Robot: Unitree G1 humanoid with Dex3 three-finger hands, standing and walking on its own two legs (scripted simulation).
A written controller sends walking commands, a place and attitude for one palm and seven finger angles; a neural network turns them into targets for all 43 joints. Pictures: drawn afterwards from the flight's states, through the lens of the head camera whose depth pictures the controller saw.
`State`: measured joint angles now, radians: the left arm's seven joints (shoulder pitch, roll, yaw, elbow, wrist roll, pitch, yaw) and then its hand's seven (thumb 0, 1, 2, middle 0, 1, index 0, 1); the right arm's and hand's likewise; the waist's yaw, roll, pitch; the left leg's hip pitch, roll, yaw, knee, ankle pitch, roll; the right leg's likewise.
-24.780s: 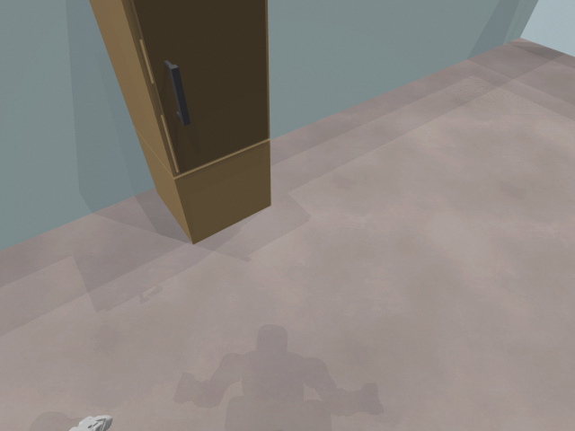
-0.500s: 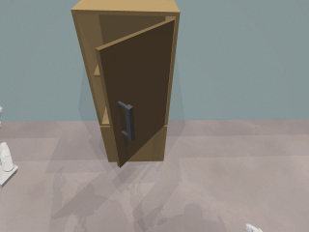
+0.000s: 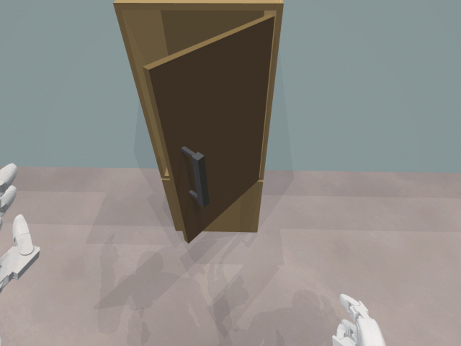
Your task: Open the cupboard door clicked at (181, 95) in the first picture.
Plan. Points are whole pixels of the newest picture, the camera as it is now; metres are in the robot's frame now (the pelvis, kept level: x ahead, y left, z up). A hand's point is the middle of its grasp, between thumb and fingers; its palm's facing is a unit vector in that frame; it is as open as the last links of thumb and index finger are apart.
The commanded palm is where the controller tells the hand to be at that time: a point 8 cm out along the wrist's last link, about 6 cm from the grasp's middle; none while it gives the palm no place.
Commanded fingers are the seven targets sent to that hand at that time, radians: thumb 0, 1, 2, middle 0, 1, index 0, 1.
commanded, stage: stop stepping back and stand still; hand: left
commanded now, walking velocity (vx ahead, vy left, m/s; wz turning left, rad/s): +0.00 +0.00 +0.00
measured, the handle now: (195, 177) +0.50 +0.14 -0.04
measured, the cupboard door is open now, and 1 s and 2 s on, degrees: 50 50 50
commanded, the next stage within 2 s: let the arm hang, fingers relaxed in 0.26 s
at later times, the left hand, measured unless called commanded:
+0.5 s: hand (92, 306) +0.18 +0.26 -0.03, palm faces +0.12 -0.87 -0.48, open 7.4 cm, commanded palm none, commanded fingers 0.00 0.90 0.90 -0.20 -0.30 -0.20 -0.30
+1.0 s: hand out of the picture -0.15 +0.13 -0.16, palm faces +0.10 -0.98 -0.17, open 7.4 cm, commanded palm none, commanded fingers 0.00 0.90 0.90 -0.20 -0.30 -0.20 -0.30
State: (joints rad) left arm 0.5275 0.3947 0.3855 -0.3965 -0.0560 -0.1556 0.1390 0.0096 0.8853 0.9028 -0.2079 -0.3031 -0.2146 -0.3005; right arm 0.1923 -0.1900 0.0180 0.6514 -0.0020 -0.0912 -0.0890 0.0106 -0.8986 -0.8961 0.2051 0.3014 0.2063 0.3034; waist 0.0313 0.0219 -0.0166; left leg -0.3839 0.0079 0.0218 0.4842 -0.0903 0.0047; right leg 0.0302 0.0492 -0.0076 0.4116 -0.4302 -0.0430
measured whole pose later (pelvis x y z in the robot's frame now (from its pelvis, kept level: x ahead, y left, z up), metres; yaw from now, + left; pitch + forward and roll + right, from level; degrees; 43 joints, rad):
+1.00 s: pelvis -0.01 +0.00 +0.00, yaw +1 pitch -3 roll +0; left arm 0.52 0.08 0.01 1.19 0.00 0.03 0.05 0.01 0.91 0.90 -0.20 -0.30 -0.20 -0.30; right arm 0.29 -0.11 -0.01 1.13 -0.02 0.05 -0.06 0.01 -0.91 -0.90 0.20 0.30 0.20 0.30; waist 0.01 0.02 0.09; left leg -0.36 0.02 0.01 0.53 -0.12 0.00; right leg 0.04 0.05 -0.05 0.45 -0.44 -0.06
